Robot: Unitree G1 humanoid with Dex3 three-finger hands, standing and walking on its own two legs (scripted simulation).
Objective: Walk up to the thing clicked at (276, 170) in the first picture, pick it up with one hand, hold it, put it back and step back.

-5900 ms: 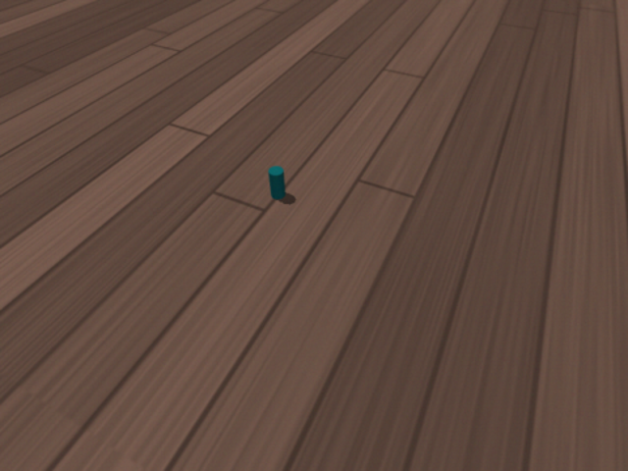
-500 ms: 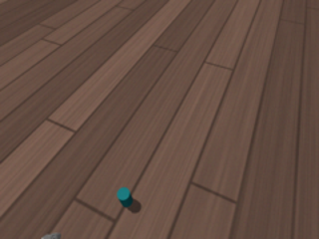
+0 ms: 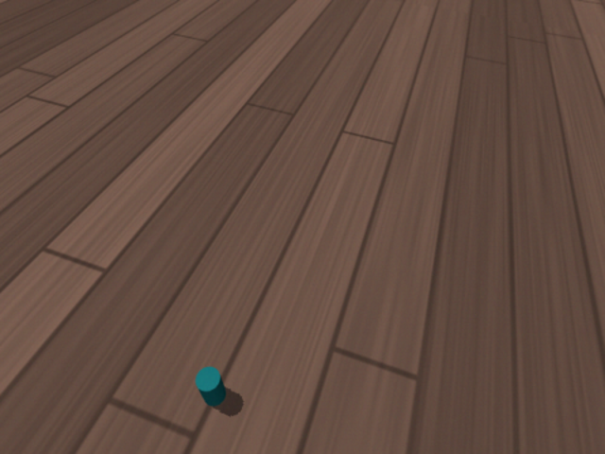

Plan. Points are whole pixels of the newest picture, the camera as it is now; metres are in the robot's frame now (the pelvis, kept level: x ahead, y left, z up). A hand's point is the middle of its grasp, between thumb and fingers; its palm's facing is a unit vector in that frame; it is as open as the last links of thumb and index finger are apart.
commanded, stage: walk up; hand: left
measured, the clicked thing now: (211, 386) +0.45 +0.23 -0.70
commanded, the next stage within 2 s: none
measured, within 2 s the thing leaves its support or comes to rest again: neither
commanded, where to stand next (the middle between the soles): +0.12 +0.01 m, yaw +3 degrees
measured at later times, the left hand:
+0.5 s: hand out of the picture +0.14 +0.28 -0.17, palm faces +0.04 -0.91 -0.42, open 7.4 cm
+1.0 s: hand out of the picture +0.07 +0.25 -0.16, palm faces +0.01 -0.93 -0.37, open 7.4 cm
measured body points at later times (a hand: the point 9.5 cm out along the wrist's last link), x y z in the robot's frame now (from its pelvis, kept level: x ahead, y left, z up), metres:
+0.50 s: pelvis +0.03 +0.00 -0.02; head +0.09 +0.01 +0.42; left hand +0.13 +0.33 -0.14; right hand +0.15 -0.30 -0.14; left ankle +0.09 +0.12 -0.74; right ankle +0.01 -0.14 -0.70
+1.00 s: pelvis +0.00 -0.01 -0.01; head +0.02 -0.01 +0.44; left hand +0.07 +0.30 -0.13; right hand +0.09 -0.32 -0.14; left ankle +0.03 +0.12 -0.74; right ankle -0.01 -0.12 -0.74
